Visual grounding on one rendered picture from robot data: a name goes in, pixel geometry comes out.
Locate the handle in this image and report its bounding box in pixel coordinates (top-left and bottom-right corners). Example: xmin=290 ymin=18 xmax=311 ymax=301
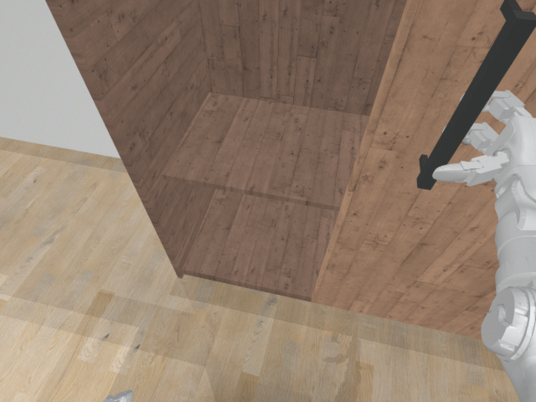
xmin=417 ymin=0 xmax=536 ymax=190

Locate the robot right forearm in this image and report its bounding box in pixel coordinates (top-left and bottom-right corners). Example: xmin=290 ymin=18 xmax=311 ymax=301
xmin=494 ymin=165 xmax=536 ymax=294

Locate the right robot upper arm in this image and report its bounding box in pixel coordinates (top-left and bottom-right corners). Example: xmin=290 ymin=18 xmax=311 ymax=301
xmin=481 ymin=286 xmax=536 ymax=402

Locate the right robot hand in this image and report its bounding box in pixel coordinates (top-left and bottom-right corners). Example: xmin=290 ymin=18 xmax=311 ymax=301
xmin=432 ymin=90 xmax=536 ymax=187

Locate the wardrobe door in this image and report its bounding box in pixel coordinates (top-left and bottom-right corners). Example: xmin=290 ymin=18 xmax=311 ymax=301
xmin=312 ymin=0 xmax=536 ymax=339

